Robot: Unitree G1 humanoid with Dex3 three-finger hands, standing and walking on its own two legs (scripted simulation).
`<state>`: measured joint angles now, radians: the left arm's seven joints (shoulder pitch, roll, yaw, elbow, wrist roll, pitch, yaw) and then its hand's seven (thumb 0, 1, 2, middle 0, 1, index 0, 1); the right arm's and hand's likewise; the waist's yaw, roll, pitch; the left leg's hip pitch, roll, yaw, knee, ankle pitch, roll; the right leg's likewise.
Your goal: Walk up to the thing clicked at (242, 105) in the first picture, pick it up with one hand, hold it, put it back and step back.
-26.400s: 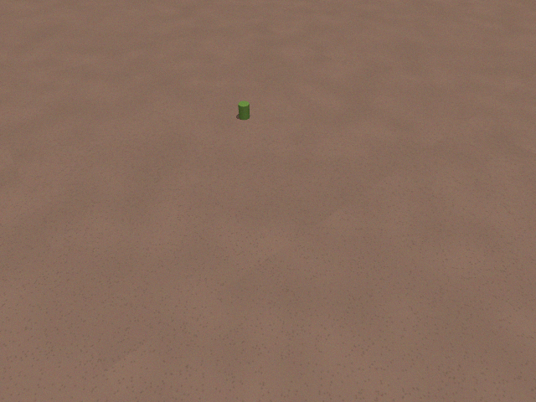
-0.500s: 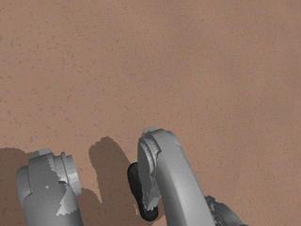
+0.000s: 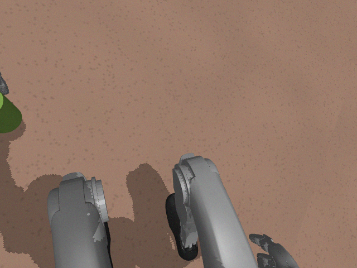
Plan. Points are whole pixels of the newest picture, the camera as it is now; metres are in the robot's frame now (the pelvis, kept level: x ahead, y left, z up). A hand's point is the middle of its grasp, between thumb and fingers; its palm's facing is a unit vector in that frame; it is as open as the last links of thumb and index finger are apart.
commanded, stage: lift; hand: left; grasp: from above
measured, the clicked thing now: out of the picture +0.47 +0.34 -0.20
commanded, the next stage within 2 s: hold in 1.72 s
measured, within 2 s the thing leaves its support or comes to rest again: neither
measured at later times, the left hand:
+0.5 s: hand out of the picture +0.43 +0.34 -0.08, palm faces -0.46 -0.13 -0.88, open 10.0 cm
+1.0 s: hand out of the picture +0.35 +0.31 +0.12, palm faces -0.42 -0.15 -0.89, open 10.0 cm
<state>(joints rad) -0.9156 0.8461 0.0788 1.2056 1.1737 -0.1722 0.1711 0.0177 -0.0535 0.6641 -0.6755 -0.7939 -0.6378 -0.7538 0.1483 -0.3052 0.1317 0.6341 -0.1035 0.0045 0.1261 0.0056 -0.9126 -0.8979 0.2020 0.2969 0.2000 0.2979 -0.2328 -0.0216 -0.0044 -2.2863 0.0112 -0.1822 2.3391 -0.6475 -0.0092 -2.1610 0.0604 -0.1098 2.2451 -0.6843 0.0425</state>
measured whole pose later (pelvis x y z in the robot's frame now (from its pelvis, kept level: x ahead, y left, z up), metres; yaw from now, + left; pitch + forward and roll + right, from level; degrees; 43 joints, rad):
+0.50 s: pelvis +0.00 +0.00 +0.05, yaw +3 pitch +35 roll -9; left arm -0.77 0.74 0.04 1.02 1.08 -0.11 0.07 0.02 -0.06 0.67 -0.69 -0.78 -0.65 -0.74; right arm 0.20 -0.26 0.06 0.64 -0.03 0.05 0.09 0.01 -0.92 -0.90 0.20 0.30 0.20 0.30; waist -0.19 0.01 -0.12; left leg -2.15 0.02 -0.12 2.15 -0.63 0.01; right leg -2.04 0.05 -0.06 2.09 -0.67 0.05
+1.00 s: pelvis +0.01 +0.00 +0.21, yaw +7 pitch +27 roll -5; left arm -0.43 0.56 -0.06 0.72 0.98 -0.02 0.07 0.01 -0.04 0.67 -0.65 -0.81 -0.62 -0.77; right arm 0.16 -0.24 0.01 0.66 0.03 0.05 -0.01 0.01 -0.90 -0.90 0.20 0.30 0.20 0.30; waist -0.11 0.04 -0.17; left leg -1.55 0.03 -0.07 1.65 -0.57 0.00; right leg -1.48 0.03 -0.03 1.59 -0.59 0.03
